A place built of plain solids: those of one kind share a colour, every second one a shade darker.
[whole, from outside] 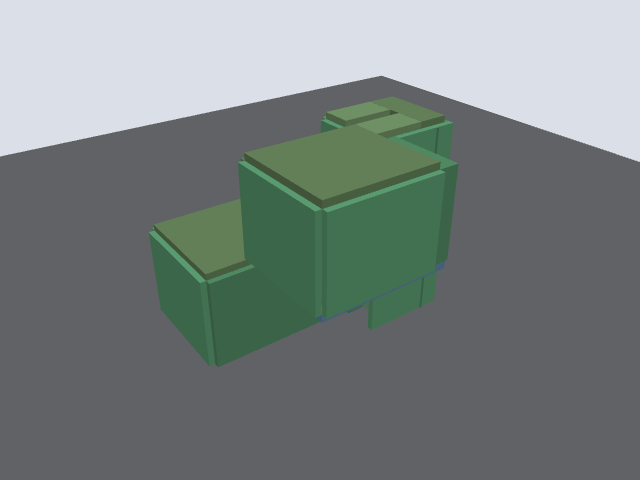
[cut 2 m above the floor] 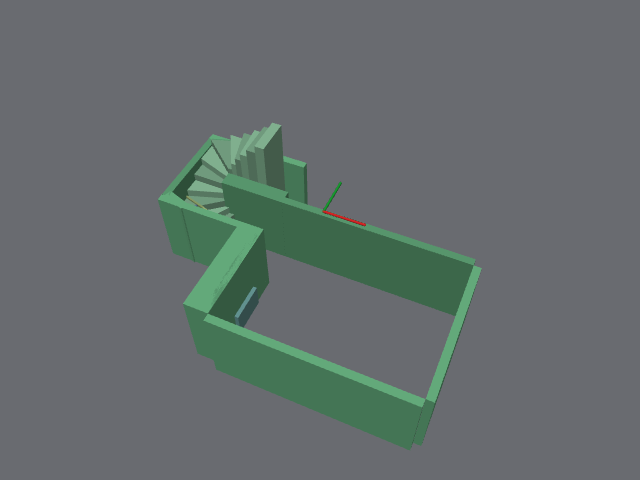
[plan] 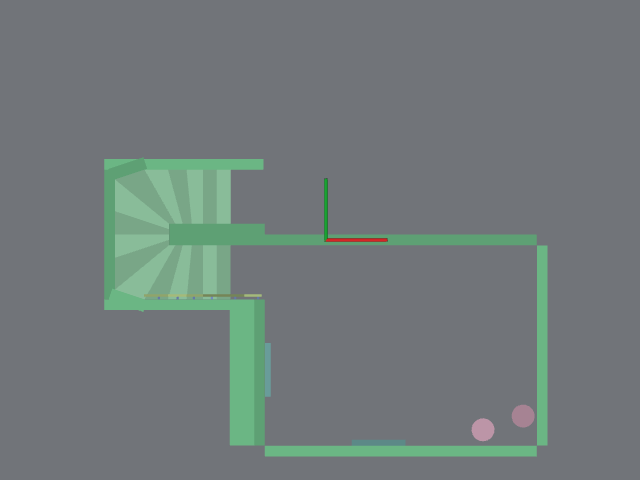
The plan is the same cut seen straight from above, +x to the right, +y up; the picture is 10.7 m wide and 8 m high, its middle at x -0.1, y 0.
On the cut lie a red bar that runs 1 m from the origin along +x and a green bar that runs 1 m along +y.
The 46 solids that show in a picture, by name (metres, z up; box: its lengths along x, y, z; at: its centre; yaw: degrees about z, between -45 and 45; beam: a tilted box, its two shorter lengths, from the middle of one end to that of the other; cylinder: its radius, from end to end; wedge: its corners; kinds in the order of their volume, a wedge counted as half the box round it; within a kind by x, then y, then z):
{
 "wall_1": {"box": [0.18, 2.16, 6.08], "at": [-3.61, 0.09, 2.99]},
 "wall_2": {"box": [0.62, 0.2, 6.33], "at": [-3.3, -1.0, 2.86], "yaw": -18.4},
 "wall_3": {"box": [0.62, 0.2, 6.33], "at": [-3.3, 1.19, 2.86], "yaw": 18.4},
 "wall_4": {"box": [2.65, 0.18, 6.08], "at": [-2.37, 1.26, 2.99]},
 "wall_5": {"box": [2.68, 0.18, 6.08], "at": [-2.36, -1.08, 2.99]},
 "wall_6": {"box": [1.6, 0.36, 6.33], "at": [-1.82, 0.09, 2.86]},
 "wall_7": {"box": [0.63, 2.26, 2.7], "at": [-1.36, 2.3, 4.68]},
 "wall_8": {"box": [0.58, 2.44, 2.87], "at": [-1.31, -2.21, 1.39]},
 "wall_9": {"box": [0.18, 2.44, 2.87], "at": [-1.11, -2.21, 1.39]},
 "wall_10": {"box": [0.18, 0.9, 3.21], "at": [-0.93, -0.54, 4.42]},
 "wall_11": {"box": [3.4, 0.18, 2.7], "at": [0.66, 3.52, 4.68]},
 "wall_12": {"box": [4.54, 0.18, 2.87], "at": [1.25, -3.52, 1.39]},
 "wall_13": {"box": [4.54, 0.18, 2.87], "at": [1.25, 0.0, 1.39]},
 "wall_14": {"box": [0.18, 3.16, 2.7], "at": [2.45, 1.85, 4.68]},
 "wall_15": {"box": [0.18, 3.34, 2.87], "at": [3.61, -1.76, 1.39]},
 "tread_1": {"wedge": [[-3.52, -0.83, -0.05], [-3.52, -0.83, 1.17], [-3.03, -0.99, -0.05], [-3.03, -0.99, 1.17], [-2.62, -0.09, -0.05], [-2.62, -0.09, 1.17], [-2.51, -0.09, -0.05], [-2.51, -0.09, 1.17]]},
 "tread_2": {"wedge": [[-3.52, -0.83, -0.05], [-3.52, -0.83, 1.37], [-3.52, -0.29, -0.05], [-3.52, -0.29, 1.37], [-2.62, -0.09, -0.05], [-2.62, -0.09, 1.37], [-2.62, 0.01, -0.05], [-2.62, 0.01, 1.37]]},
 "tread_3": {"wedge": [[-3.52, -0.3, -0.05], [-3.52, -0.3, 1.56], [-3.52, 0.09, -0.05], [-3.52, 0.09, 1.56], [-2.62, 0.0, -0.05], [-2.62, 0.0, 1.56], [-2.62, 0.09, -0.05], [-2.62, 0.09, 1.56]]},
 "tread_4": {"wedge": [[-3.52, 0.09, -0.05], [-3.52, 0.09, 1.76], [-3.52, 0.48, -0.05], [-3.52, 0.48, 1.76], [-2.62, 0.09, -0.05], [-2.62, 0.09, 1.76], [-2.62, 0.18, -0.05], [-2.62, 0.18, 1.76]]},
 "tread_5": {"wedge": [[-3.52, 0.48, -0.05], [-3.52, 0.48, 1.96], [-3.52, 1.01, -0.05], [-3.52, 1.01, 1.96], [-2.62, 0.18, -0.05], [-2.62, 0.18, 1.96], [-2.62, 0.27, -0.05], [-2.62, 0.27, 1.96]]},
 "tread_6": {"wedge": [[-3.52, 1.01, -0.05], [-3.52, 1.01, 2.15], [-3.02, 1.18, -0.05], [-3.02, 1.18, 2.15], [-2.62, 0.27, -0.05], [-2.62, 0.27, 2.15], [-2.51, 0.27, -0.05], [-2.51, 0.27, 2.15]]},
 "tread_7": {"wedge": [[-3.03, -0.99, -0.05], [-3.03, -0.99, 0.98], [-2.63, -0.99, -0.05], [-2.63, -0.99, 0.98], [-2.52, -0.09, -0.05], [-2.52, -0.09, 0.98], [-2.39, -0.09, -0.05], [-2.39, -0.09, 0.98]]},
 "tread_8": {"wedge": [[-3.02, 1.17, -0.05], [-3.02, 1.17, 2.35], [-2.63, 1.17, -0.05], [-2.63, 1.17, 2.35], [-2.51, 0.27, -0.05], [-2.51, 0.27, 2.35], [-2.39, 0.27, -0.05], [-2.39, 0.27, 2.35]]},
 "tread_9": {"wedge": [[-2.64, -0.99, -0.05], [-2.64, -0.99, 0.78], [-2.39, -0.09, -0.05], [-2.39, -0.09, 0.78], [-2.32, -0.99, -0.05], [-2.32, -0.99, 0.78], [-2.24, -0.09, -0.05], [-2.24, -0.09, 0.78]]},
 "tread_10": {"wedge": [[-2.63, 1.17, -0.05], [-2.63, 1.17, 2.54], [-2.39, 0.27, -0.05], [-2.39, 0.27, 2.54], [-2.32, 1.17, -0.05], [-2.32, 1.17, 2.54], [-2.23, 0.27, -0.05], [-2.23, 0.27, 2.54]]},
 "tread_11": {"wedge": [[-2.33, -0.99, -0.05], [-2.33, -0.99, 0.59], [-2.24, -0.09, -0.05], [-2.24, -0.09, 0.59], [-2.05, -0.99, -0.05], [-2.05, -0.99, 0.59], [-2.05, -0.09, -0.05], [-2.05, -0.09, 0.59]]},
 "tread_12": {"wedge": [[-2.32, 1.17, -0.05], [-2.32, 1.17, 2.74], [-2.24, 0.27, -0.05], [-2.24, 0.27, 2.74], [-2.05, 0.27, -0.05], [-2.05, 0.27, 2.74], [-2.05, 1.17, -0.05], [-2.05, 1.17, 2.74]]},
 "tread_13": {"wedge": [[-2.05, -0.99, -0.05], [-2.05, -0.99, 0.39], [-2.05, -0.09, -0.05], [-2.05, -0.09, 0.39], [-1.82, -0.99, -0.05], [-1.82, -0.99, 0.39], [-1.82, -0.09, -0.05], [-1.82, -0.09, 0.39]]},
 "tread_14": {"wedge": [[-2.05, 0.27, -0.05], [-2.05, 0.27, 2.93], [-2.05, 1.17, -0.05], [-2.05, 1.17, 2.93], [-1.82, 0.27, -0.05], [-1.82, 0.27, 2.93], [-1.82, 1.17, -0.05], [-1.82, 1.17, 2.93]]},
 "tread_15": {"wedge": [[-1.83, -0.99, -0.05], [-1.83, -0.99, 0.19], [-1.82, -0.09, -0.05], [-1.82, -0.09, 0.19], [-1.59, -0.99, -0.05], [-1.59, -0.99, 0.19], [-1.59, -0.09, -0.05], [-1.59, -0.09, 0.2]]},
 "tread_16": {"wedge": [[-1.82, 0.27, -0.05], [-1.82, 0.27, 3.13], [-1.82, 1.17, -0.05], [-1.82, 1.17, 3.13], [-1.59, 0.27, -0.05], [-1.59, 0.27, 3.13], [-1.59, 1.17, -0.05], [-1.59, 1.17, 3.13]]},
 "roof_1": {"box": [0.9, 2.16, 0.2], "at": [-3.07, 0.09, 6.13]},
 "roof_2": {"box": [1.57, 0.9, 0.2], "at": [-1.83, 0.72, 6.13]},
 "roof_3": {"box": [1.6, 0.9, 0.2], "at": [-1.82, -0.54, 6.13]},
 "roof_4": {"box": [3.4, 3.16, 0.2], "at": [0.66, 1.85, 6.13]},
 "roof_5": {"box": [4.54, 3.34, 0.2], "at": [1.25, -1.76, 2.92]},
 "floor_1": {"box": [3.95, 3.16, 0.23], "at": [0.38, 1.85, 3.22]},
 "bin_1": {"cylinder": 0.19, "from": [2.62, -3.16, 0.0], "to": [2.62, -3.16, 0.75]},
 "bin_2": {"cylinder": 0.19, "from": [3.29, -2.93, 0.0], "to": [3.29, -2.93, 0.62]},
 "radiator_1": {"box": [0.1, 0.9, 0.6], "at": [-0.97, -2.16, 0.45]},
 "radiator_2": {"box": [0.9, 0.1, 0.45], "at": [0.88, -3.38, 0.38]},
 "guard_rail_1": {"wedge": [[-3.03, -0.95, 2.11], [-3.03, -0.95, 2.16], [-3.03, -0.9, 2.11], [-3.03, -0.9, 2.16], [-2.63, -0.95, 1.91], [-2.63, -0.95, 1.96], [-2.63, -0.9, 1.91], [-2.63, -0.9, 1.96]]},
 "guard_rail_2": {"wedge": [[-2.63, -0.95, 1.91], [-2.63, -0.95, 1.96], [-2.63, -0.9, 1.91], [-2.63, -0.9, 1.96], [-2.32, -0.95, 1.71], [-2.32, -0.95, 1.76], [-2.32, -0.9, 1.71], [-2.32, -0.9, 1.76]]},
 "guard_rail_3": {"wedge": [[-2.32, -0.95, 1.71], [-2.32, -0.95, 1.76], [-2.32, -0.9, 1.71], [-2.32, -0.9, 1.76], [-2.05, -0.95, 1.51], [-2.05, -0.95, 1.57], [-2.05, -0.9, 1.51], [-2.05, -0.9, 1.57]]},
 "guard_rail_4": {"wedge": [[-2.05, -0.95, 1.51], [-2.05, -0.95, 1.57], [-2.05, -0.9, 1.51], [-2.05, -0.9, 1.57], [-1.36, -0.95, 0.92], [-1.36, -0.95, 0.98], [-1.36, -0.9, 0.92], [-1.36, -0.9, 0.98]]},
 "guard_rail_5": {"box": [0.29, 0.043, 0.043], "at": [-1.22, -0.92, 0.96]}
}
